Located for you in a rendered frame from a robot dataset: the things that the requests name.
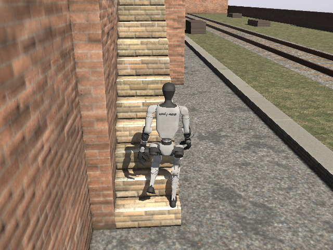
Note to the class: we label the right robot hand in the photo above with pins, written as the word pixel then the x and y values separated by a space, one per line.
pixel 188 144

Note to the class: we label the left robot upper arm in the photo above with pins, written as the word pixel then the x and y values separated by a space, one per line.
pixel 149 117

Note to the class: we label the robot left thigh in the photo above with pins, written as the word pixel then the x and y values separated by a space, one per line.
pixel 154 150

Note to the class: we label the left robot forearm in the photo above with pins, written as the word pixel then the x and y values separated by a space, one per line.
pixel 144 141

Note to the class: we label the humanoid robot torso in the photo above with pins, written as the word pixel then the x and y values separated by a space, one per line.
pixel 167 120

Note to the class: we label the right robot forearm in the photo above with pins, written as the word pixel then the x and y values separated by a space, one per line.
pixel 187 137

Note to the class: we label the right robot upper arm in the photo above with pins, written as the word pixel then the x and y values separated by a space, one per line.
pixel 185 119

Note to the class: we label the left robot hand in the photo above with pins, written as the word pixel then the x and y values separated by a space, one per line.
pixel 140 157

